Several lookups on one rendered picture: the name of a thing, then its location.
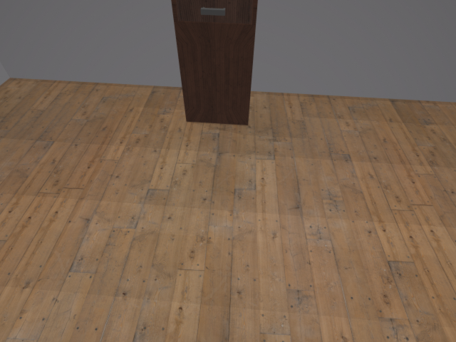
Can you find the cabinet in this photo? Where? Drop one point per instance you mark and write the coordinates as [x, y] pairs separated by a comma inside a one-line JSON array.
[[216, 62]]

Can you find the drawer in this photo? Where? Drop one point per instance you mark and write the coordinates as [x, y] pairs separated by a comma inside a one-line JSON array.
[[236, 11]]

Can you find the handle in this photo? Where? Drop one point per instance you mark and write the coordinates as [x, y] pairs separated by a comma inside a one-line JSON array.
[[212, 11]]

